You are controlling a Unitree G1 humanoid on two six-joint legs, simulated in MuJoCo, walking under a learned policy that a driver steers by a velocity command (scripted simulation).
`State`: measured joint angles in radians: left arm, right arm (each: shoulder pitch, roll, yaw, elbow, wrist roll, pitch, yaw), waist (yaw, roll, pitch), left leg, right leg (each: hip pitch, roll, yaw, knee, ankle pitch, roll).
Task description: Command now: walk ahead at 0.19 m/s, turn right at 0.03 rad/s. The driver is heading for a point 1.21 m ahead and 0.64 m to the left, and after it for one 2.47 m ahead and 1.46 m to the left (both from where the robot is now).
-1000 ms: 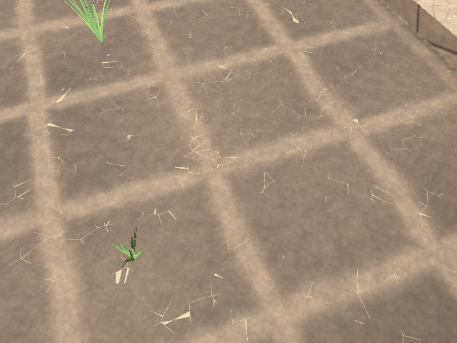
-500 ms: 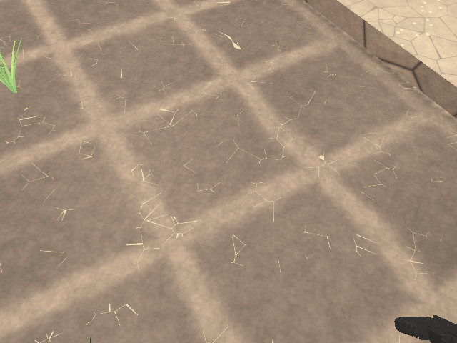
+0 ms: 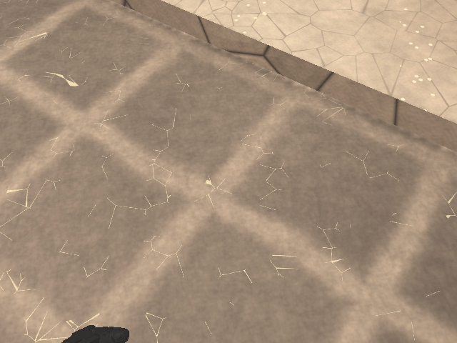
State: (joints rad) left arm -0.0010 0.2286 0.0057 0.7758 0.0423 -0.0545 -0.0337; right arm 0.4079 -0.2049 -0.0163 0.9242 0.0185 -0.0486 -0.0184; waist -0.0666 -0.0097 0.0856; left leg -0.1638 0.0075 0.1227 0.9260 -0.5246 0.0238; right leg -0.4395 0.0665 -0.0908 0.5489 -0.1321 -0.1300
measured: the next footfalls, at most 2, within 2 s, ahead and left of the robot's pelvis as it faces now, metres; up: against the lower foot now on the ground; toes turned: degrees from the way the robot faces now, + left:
left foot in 0.48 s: +0.06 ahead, +0.14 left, +0.00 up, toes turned +18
right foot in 1.00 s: +0.20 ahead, -0.01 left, +0.00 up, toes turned +36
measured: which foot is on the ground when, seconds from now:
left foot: up 0.00-0.46, down 0.48-1.00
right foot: down 0.00-0.48, up 0.50-0.98, down 1.00-1.00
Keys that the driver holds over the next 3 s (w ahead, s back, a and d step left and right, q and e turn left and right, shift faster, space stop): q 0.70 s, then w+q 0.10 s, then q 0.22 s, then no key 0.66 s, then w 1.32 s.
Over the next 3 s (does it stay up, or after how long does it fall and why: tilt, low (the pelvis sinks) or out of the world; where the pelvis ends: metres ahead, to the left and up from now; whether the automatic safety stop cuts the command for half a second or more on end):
stays up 0.59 0.38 0.01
